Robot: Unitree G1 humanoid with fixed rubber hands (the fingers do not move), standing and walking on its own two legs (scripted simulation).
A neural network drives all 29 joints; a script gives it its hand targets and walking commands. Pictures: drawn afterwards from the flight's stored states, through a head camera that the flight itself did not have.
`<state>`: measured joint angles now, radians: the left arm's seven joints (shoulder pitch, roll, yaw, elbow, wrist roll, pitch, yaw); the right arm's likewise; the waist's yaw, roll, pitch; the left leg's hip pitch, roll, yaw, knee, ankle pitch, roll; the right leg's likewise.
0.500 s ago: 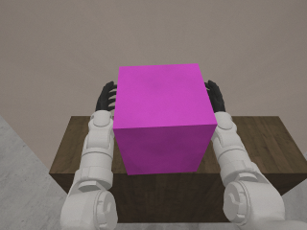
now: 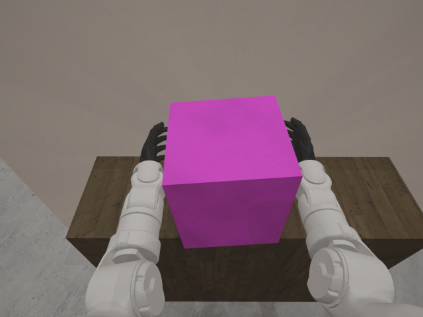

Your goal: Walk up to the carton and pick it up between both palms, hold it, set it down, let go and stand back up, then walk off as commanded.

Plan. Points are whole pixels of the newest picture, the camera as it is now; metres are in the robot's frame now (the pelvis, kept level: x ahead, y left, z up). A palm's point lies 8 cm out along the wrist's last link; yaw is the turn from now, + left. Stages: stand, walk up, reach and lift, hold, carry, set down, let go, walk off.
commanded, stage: set down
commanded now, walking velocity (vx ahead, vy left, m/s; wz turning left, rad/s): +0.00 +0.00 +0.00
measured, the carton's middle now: (227, 176) +0.39 -0.02 +0.04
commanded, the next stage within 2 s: none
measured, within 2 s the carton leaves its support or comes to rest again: rests again in 0.80 s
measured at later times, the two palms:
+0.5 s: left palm (152, 165) +0.40 +0.14 +0.06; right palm (297, 157) +0.41 -0.16 +0.07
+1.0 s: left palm (153, 167) +0.40 +0.13 +0.06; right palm (299, 159) +0.40 -0.17 +0.07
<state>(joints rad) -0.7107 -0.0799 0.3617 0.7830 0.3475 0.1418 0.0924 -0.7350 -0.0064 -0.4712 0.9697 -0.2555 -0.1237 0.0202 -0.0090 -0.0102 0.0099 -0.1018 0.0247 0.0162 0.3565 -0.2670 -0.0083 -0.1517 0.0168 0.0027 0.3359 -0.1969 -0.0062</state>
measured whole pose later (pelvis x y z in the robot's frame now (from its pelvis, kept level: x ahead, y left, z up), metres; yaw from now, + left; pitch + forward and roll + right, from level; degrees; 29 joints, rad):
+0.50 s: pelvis +0.01 +0.00 +0.00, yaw +0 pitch +5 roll -1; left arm -0.68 -0.08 0.37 0.82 0.35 0.03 0.11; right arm -0.73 0.00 -0.48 0.99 -0.30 -0.20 0.02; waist -0.01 -0.01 -0.02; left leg -0.18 0.03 0.02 0.36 -0.27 -0.01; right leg -0.23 0.02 0.00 0.34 -0.19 -0.01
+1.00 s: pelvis +0.01 +0.00 +0.00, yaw +0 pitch +5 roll -1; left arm -0.69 -0.10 0.41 0.85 0.35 -0.01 0.11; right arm -0.73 0.00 -0.51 0.99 -0.34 -0.21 0.03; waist -0.01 0.00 -0.02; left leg -0.18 0.03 0.02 0.36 -0.26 -0.01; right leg -0.23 0.02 0.00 0.34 -0.19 -0.01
